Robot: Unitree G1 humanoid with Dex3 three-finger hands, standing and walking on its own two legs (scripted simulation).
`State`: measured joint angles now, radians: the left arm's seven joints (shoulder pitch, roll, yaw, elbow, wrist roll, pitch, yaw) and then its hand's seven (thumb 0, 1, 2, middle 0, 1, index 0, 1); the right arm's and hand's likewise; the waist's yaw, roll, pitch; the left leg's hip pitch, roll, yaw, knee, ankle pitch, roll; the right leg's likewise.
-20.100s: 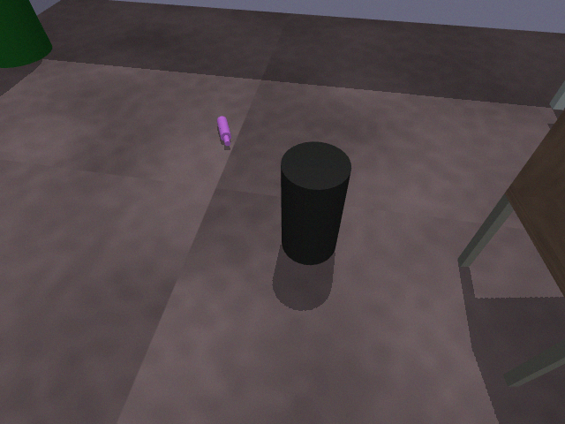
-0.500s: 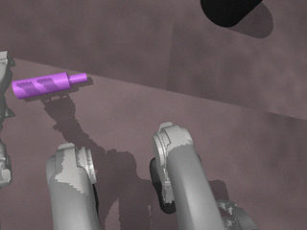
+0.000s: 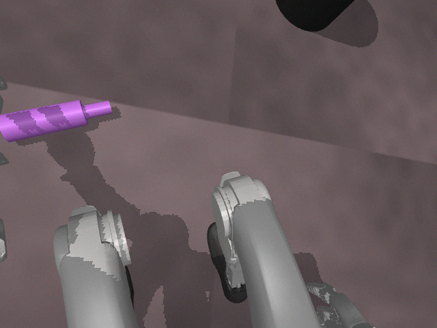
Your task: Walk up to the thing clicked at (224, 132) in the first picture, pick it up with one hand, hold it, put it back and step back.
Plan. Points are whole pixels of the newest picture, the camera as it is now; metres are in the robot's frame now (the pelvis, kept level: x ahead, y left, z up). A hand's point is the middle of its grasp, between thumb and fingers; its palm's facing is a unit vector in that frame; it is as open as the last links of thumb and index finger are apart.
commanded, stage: rise first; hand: left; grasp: from above
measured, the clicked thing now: (60, 117) +0.54 +0.22 -0.31
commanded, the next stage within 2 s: approach in 1.34 s
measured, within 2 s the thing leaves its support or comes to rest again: neither
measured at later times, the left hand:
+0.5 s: hand out of the picture +0.49 +0.29 -0.19, palm faces -0.43 -0.07 -0.90, open 14.0 cm
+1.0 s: hand out of the picture +0.49 +0.29 -0.17, palm faces -0.44 -0.07 -0.89, open 13.9 cm
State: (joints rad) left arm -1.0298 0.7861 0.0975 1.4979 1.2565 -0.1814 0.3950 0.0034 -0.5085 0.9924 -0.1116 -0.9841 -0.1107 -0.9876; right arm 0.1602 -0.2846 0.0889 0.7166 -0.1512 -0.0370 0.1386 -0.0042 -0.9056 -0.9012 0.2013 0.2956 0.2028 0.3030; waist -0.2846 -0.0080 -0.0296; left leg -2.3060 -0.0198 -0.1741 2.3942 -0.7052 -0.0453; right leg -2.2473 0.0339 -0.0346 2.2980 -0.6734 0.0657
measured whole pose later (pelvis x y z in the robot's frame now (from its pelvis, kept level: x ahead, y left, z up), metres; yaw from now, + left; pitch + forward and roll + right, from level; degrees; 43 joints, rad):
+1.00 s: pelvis +0.00 +0.01 -0.01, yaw -1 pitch +34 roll -10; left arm -1.07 0.82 0.08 1.51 1.25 -0.15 0.37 0.00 -0.49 0.98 -0.14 -0.97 -0.13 -0.98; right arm 0.18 -0.29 0.13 0.68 -0.14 -0.04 0.15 0.00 -0.91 -0.90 0.20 0.30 0.20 0.30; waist -0.31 0.00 -0.01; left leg -2.33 -0.02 -0.18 2.41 -0.69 -0.03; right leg -2.25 0.03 -0.04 2.30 -0.66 0.07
